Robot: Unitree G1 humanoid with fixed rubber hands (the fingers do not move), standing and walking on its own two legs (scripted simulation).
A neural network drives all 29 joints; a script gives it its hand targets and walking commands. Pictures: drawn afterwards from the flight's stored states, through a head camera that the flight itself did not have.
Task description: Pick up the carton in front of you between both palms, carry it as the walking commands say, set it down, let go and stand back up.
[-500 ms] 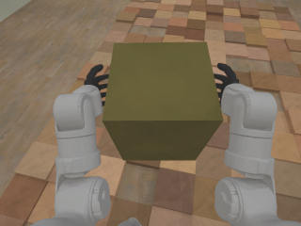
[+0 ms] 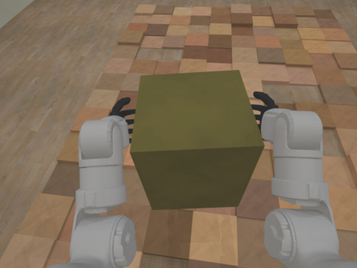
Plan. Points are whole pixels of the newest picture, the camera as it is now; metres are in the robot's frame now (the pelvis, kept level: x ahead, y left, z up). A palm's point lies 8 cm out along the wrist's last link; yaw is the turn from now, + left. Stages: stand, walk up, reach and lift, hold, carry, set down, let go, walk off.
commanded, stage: carry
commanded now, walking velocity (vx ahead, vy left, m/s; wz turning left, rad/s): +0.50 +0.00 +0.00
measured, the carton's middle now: (192, 145) +0.39 +0.00 +0.05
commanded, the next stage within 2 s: none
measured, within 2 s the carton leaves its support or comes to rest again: neither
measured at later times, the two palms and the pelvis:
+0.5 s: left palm (103, 45) +0.67 +0.25 +0.14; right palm (210, 43) +0.66 -0.05 +0.14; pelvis +0.29 +0.10 +0.00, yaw +0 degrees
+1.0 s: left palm (116, 3) +0.93 +0.26 +0.14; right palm out of the picture +0.95 -0.04 +0.14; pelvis +0.57 +0.09 +0.01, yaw +1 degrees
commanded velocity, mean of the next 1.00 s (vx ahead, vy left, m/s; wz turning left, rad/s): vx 0.50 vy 0.00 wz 0.00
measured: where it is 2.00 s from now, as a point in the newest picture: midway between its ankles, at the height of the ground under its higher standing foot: (171, 124)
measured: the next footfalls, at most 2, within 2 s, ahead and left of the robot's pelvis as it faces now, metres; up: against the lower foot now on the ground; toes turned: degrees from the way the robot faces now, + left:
left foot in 0.32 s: +0.36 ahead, +0.17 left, -0.01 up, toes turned +4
right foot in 0.80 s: +0.65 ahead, +0.02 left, +0.00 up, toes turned -4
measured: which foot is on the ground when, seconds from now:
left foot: up 0.00-0.30, down 0.32-0.80, up 0.82-1.00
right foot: down 0.00-0.34, up 0.36-0.78, down 0.80-1.00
